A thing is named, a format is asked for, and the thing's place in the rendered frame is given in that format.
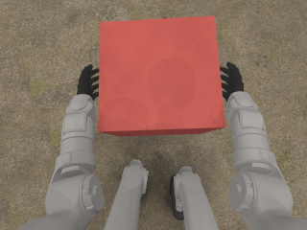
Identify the robot right thigh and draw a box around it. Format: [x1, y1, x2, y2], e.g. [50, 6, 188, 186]
[174, 172, 220, 230]

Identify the right robot forearm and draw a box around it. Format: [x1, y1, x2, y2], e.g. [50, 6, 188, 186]
[225, 91, 293, 211]

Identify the robot left upper arm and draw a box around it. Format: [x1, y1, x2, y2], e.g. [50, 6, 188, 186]
[17, 173, 105, 230]

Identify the robot right upper arm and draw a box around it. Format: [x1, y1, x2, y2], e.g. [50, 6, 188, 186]
[227, 171, 307, 230]

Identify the carton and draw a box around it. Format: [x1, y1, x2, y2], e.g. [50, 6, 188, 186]
[98, 15, 225, 137]

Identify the right robot hand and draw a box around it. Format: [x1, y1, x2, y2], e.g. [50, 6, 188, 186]
[220, 62, 244, 102]

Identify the robot left thigh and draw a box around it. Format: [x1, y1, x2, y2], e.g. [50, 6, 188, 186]
[104, 164, 149, 230]

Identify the robot thigh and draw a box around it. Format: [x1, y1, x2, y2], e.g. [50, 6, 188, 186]
[174, 172, 220, 230]
[104, 164, 149, 230]

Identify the left robot forearm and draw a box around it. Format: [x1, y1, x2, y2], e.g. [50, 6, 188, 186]
[45, 94, 97, 215]

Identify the left robot hand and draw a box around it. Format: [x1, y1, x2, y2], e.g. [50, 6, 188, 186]
[77, 64, 100, 101]

